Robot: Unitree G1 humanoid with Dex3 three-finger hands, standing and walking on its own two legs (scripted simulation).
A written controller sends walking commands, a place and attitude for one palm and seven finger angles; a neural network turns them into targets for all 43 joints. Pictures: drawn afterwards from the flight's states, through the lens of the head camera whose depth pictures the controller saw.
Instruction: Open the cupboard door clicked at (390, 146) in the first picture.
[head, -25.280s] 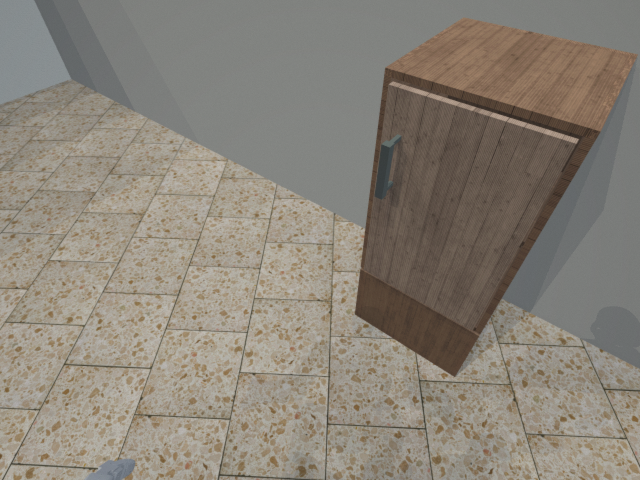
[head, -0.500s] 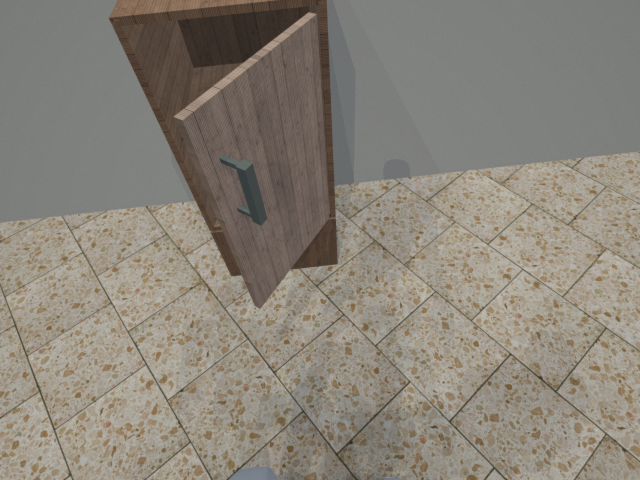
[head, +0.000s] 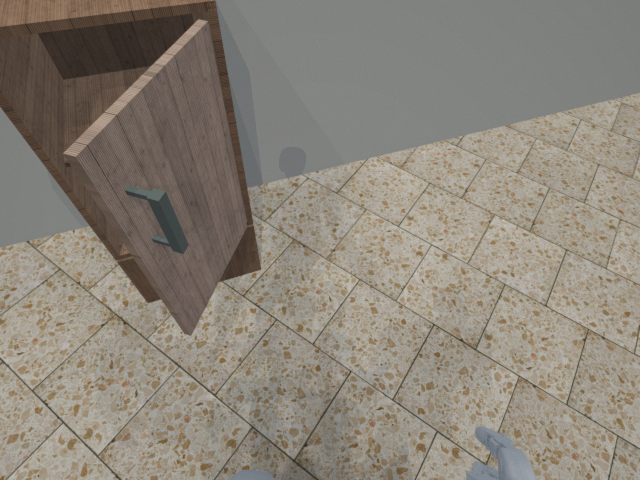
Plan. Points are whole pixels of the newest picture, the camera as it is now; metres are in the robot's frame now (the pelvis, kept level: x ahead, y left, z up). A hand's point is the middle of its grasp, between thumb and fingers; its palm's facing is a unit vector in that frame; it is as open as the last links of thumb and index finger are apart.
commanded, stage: walk to a spot facing it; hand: left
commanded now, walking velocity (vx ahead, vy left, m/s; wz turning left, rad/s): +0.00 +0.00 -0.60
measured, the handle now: (158, 220) +0.46 +0.32 -0.04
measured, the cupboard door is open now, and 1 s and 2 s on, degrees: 53 53 53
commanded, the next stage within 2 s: none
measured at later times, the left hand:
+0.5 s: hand (243, 417) +0.21 +0.13 -0.16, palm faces -0.34 -0.90 -0.29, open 7.4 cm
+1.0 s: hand (316, 348) +0.32 +0.04 -0.17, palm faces -0.62 -0.77 -0.14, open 7.4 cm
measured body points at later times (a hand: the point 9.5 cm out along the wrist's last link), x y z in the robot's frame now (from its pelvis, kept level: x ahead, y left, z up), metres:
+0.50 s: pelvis +0.02 -0.02 -0.01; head +0.07 -0.05 +0.44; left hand +0.22 +0.18 -0.14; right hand -0.04 -0.29 -0.16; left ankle +0.02 +0.13 -0.67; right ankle +0.01 -0.13 -0.74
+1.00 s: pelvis +0.13 -0.05 +0.01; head +0.18 -0.06 +0.45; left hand +0.36 +0.08 -0.15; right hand -0.05 -0.20 -0.13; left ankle +0.12 +0.08 -0.74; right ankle +0.10 -0.21 -0.65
